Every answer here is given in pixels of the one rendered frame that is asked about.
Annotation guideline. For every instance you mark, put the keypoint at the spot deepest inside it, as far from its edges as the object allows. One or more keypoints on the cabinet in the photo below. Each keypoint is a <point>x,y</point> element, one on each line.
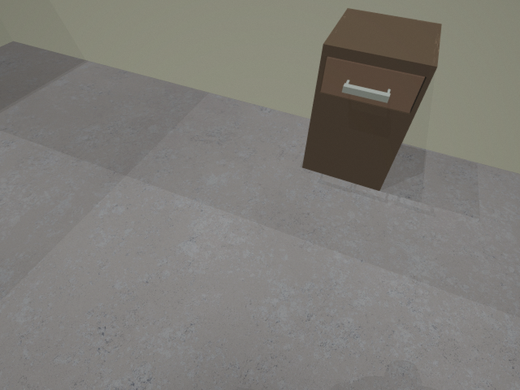
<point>358,141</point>

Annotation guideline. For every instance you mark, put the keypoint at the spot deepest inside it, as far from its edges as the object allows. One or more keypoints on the handle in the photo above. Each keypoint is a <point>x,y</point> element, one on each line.
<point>365,92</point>

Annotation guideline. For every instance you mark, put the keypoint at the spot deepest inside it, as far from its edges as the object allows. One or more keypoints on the drawer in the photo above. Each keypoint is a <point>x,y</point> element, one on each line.
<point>404,86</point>

